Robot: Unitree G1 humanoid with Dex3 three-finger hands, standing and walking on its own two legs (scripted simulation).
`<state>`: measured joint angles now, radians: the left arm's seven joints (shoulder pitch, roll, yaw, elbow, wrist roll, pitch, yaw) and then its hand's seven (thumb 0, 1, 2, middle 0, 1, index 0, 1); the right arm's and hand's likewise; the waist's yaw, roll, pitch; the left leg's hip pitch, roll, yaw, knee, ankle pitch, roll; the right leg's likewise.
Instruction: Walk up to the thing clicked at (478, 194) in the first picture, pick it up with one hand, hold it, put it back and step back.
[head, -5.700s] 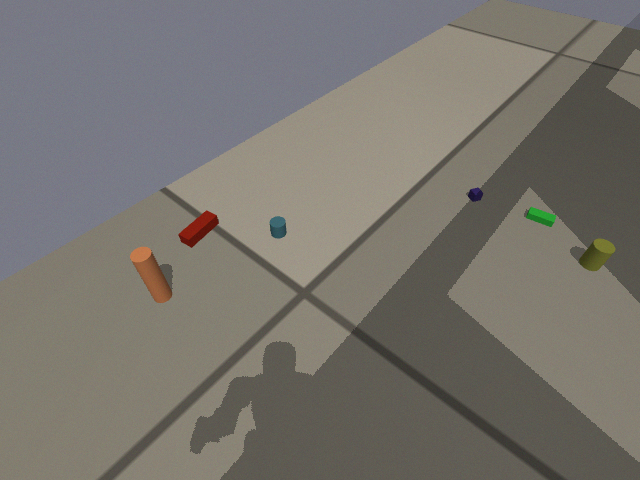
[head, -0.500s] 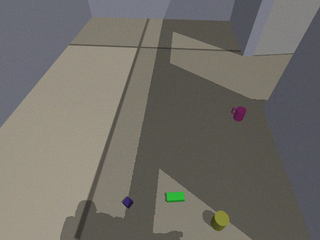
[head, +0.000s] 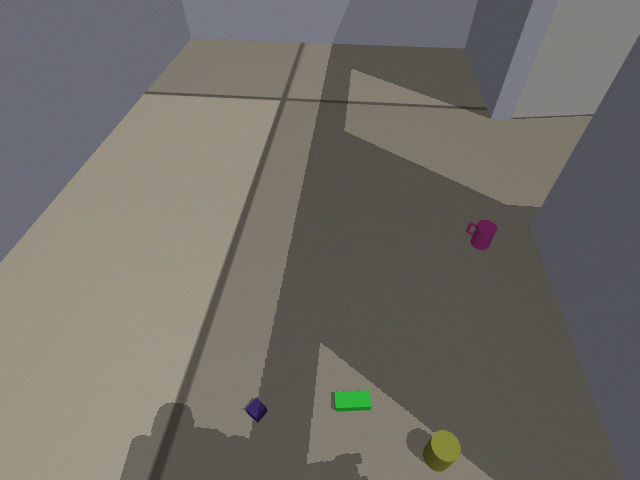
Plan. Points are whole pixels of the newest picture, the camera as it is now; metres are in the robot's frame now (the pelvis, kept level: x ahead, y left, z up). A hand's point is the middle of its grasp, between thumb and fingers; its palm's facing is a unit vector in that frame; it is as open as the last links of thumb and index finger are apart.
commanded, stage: stand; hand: left
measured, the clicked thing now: (256, 410) +0.47 +0.22 -0.76
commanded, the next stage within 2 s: none
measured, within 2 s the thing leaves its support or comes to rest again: neither
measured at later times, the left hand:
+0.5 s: hand out of the picture +0.08 +0.25 -0.15, palm faces -0.02 -0.94 -0.34, open 7.4 cm
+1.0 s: hand out of the picture +0.08 +0.25 -0.16, palm faces -0.03 -0.94 -0.34, open 7.4 cm
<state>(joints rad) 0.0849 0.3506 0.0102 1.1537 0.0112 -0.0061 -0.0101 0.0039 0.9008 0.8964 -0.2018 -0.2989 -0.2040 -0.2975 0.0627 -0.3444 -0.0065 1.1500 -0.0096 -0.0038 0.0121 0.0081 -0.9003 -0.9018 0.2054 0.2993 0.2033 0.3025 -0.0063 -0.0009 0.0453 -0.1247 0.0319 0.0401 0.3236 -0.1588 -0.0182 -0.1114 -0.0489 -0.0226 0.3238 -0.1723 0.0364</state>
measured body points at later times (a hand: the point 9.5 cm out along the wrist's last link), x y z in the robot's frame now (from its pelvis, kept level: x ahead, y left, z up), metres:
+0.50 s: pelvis +0.00 -0.01 +0.00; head +0.00 -0.01 +0.45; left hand +0.08 +0.29 -0.13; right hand +0.08 -0.31 -0.13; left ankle +0.01 +0.13 -0.75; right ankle +0.00 -0.14 -0.75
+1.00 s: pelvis +0.00 -0.01 +0.00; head +0.01 -0.01 +0.45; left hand +0.08 +0.29 -0.13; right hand +0.08 -0.31 -0.13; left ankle +0.01 +0.13 -0.75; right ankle +0.00 -0.14 -0.75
